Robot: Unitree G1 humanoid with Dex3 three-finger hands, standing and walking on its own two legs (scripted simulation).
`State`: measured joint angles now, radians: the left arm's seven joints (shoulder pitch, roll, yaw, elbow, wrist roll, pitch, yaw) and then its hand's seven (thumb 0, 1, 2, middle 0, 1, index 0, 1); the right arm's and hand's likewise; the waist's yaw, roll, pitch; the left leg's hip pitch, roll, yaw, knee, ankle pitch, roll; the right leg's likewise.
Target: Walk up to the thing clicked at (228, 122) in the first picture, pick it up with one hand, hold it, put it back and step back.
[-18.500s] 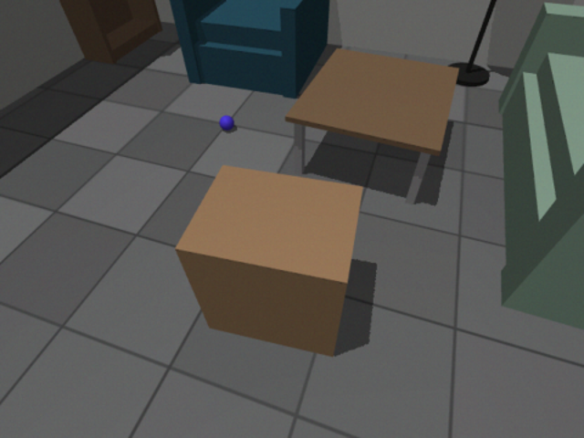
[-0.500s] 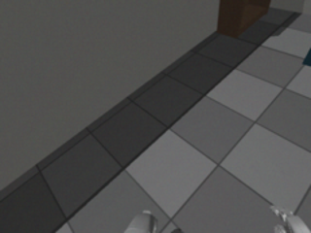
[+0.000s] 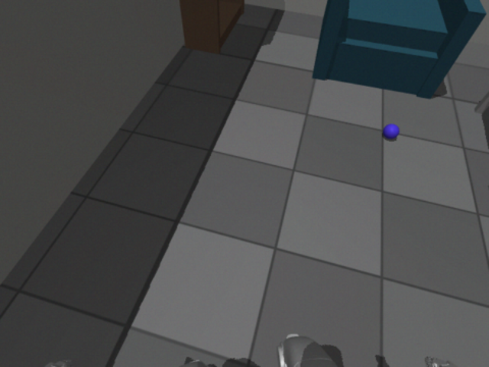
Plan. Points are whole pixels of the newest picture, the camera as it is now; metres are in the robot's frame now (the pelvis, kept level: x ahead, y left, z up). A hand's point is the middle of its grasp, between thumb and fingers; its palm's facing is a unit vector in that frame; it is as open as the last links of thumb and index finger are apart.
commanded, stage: walk up
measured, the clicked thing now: (391, 131) +1.32 -0.89 -0.72
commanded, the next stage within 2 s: stand in 1.90 s
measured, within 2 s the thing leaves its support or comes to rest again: neither
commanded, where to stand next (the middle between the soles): +0.10 -0.07 m, yaw -43 degrees
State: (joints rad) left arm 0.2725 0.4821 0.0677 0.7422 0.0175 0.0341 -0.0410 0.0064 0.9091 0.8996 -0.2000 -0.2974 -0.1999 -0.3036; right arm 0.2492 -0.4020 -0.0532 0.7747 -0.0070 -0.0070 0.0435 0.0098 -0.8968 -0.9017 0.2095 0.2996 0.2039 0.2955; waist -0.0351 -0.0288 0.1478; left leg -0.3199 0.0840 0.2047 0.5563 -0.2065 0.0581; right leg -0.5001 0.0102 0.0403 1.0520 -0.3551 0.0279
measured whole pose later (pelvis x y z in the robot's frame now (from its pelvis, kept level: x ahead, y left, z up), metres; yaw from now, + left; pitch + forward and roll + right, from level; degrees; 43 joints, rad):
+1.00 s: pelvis +0.04 -0.03 -0.01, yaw -34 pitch -2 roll +0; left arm 0.27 0.42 0.04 0.83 0.00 0.00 -0.01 0.01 0.91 0.90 -0.20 -0.30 -0.20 -0.30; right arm 0.19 -0.38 -0.02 0.77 -0.02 -0.04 0.02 0.01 -0.90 -0.90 0.21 0.30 0.20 0.30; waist -0.01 -0.03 0.14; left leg -0.36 0.09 0.12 0.67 -0.27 0.01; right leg -0.43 0.02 0.05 0.97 -0.47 -0.01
